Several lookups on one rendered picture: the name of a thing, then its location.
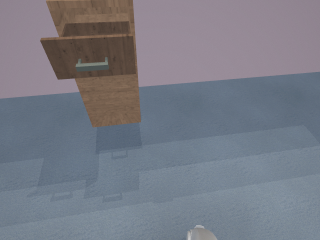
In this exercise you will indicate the cabinet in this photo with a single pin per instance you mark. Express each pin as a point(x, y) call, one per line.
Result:
point(109, 100)

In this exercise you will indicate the drawer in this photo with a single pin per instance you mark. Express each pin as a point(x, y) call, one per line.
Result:
point(91, 42)

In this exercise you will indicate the robot right thigh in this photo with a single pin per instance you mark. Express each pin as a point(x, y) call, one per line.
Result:
point(200, 234)

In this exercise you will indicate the handle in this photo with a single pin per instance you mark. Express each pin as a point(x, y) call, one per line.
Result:
point(94, 66)

